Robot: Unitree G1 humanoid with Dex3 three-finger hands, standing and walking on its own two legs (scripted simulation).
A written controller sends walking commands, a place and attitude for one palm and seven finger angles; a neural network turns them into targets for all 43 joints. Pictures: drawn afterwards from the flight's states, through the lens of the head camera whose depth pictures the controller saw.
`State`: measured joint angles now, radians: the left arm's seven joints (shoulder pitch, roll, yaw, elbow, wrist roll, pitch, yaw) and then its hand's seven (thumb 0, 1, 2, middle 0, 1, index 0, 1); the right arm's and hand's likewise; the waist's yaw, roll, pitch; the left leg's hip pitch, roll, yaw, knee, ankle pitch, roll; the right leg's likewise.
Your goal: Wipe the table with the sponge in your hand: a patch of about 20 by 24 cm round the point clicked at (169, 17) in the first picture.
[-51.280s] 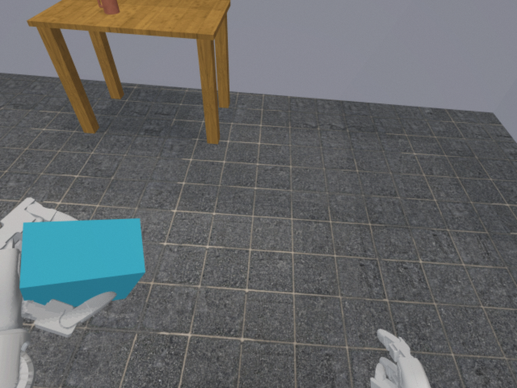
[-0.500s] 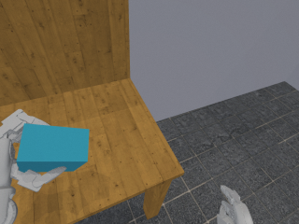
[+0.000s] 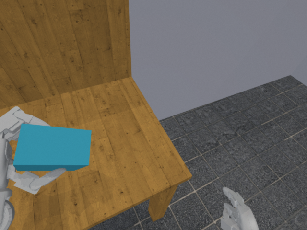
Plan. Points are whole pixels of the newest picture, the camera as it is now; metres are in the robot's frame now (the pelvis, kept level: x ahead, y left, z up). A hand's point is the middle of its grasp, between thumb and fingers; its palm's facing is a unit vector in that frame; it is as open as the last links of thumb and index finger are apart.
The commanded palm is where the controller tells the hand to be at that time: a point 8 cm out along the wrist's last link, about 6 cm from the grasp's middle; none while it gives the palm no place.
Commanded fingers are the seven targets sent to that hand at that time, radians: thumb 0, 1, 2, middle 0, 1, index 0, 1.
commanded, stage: come to a stop and stand still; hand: left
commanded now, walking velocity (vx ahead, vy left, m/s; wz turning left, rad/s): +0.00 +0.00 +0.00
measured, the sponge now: (62, 151) +0.24 +0.21 +0.14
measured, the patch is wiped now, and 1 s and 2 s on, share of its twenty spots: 0.00 0.00 0.00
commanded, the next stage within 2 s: look again from close up in 0.42 s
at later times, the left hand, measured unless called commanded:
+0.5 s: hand (25, 154) +0.22 +0.26 +0.15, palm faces +0.38 -0.86 -0.34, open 10.6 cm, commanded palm +0.15 +0.29 +0.18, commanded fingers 0.00 0.10 1.30 -1.20 -1.60 -1.20 -1.60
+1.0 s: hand (25, 159) +0.20 +0.25 +0.16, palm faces +0.37 -0.85 -0.36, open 10.6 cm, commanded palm +0.15 +0.29 +0.18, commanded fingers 0.00 0.10 1.30 -1.20 -1.60 -1.20 -1.60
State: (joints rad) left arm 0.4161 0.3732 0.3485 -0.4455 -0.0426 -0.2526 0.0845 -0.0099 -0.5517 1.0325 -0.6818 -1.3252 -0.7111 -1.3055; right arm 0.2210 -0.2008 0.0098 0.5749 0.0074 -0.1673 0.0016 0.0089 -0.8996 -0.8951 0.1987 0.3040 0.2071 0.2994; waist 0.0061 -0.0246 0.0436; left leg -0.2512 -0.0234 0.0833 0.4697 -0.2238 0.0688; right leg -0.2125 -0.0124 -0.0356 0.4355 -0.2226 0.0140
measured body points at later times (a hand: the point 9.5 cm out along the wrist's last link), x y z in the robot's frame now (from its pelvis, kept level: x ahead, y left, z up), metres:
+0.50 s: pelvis +0.00 +0.01 +0.00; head +0.02 +0.05 +0.45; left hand +0.19 +0.31 +0.17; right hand +0.20 -0.20 -0.05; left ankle +0.02 +0.07 -0.74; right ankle +0.00 -0.13 -0.74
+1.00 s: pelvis -0.01 +0.00 +0.00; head +0.00 +0.03 +0.45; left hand +0.18 +0.30 +0.18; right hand +0.17 -0.22 -0.06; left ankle +0.02 +0.07 -0.74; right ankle +0.00 -0.13 -0.74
